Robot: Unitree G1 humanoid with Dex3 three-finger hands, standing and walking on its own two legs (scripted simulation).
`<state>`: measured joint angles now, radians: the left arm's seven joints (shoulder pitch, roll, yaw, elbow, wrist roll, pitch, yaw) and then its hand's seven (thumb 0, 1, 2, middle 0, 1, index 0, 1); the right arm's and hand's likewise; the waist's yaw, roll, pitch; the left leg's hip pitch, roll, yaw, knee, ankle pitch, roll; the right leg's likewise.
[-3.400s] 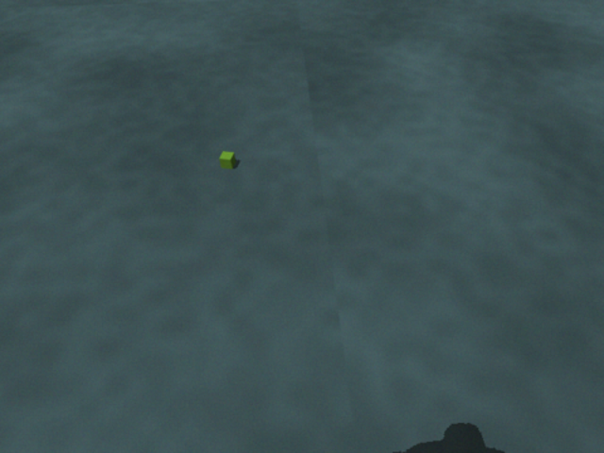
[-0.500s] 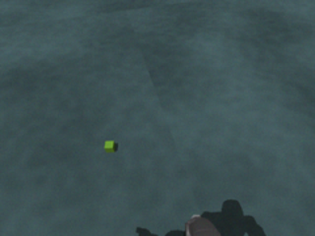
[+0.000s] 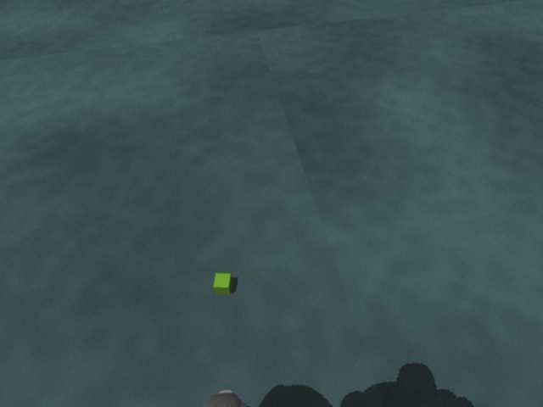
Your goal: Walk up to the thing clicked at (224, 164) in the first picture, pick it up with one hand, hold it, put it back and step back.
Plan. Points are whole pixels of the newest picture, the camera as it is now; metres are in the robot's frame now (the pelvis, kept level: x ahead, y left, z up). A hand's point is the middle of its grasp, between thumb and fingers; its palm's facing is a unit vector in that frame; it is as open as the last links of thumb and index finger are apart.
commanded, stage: walk up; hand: left
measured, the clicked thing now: (223, 283) +0.68 +0.25 -0.73
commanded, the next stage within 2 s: none
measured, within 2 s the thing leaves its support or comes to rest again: neither
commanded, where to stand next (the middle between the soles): +0.23 +0.06 m, yaw -3 degrees
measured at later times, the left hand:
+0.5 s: hand (99, 350) +0.25 +0.34 -0.13, palm faces -0.16 -0.91 -0.39, open 7.4 cm
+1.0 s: hand (108, 320) +0.31 +0.36 -0.17, palm faces -0.11 -0.94 -0.32, open 7.4 cm
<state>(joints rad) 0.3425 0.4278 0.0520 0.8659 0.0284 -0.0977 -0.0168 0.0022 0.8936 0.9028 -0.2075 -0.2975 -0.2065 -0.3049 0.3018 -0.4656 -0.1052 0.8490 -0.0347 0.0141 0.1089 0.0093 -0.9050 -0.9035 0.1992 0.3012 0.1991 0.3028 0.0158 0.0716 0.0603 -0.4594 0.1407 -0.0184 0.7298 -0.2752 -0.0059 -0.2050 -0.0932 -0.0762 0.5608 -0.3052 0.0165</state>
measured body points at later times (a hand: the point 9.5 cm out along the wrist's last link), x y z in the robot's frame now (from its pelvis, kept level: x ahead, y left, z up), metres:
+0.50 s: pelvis +0.14 +0.08 +0.00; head +0.18 +0.06 +0.45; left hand +0.25 +0.39 -0.11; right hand +0.13 -0.23 -0.12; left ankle +0.10 +0.17 -0.73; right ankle +0.24 -0.05 -0.71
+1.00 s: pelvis +0.21 +0.10 -0.01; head +0.23 +0.13 +0.44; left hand +0.32 +0.41 -0.14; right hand +0.24 -0.22 -0.10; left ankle +0.28 +0.22 -0.73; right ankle +0.20 -0.04 -0.70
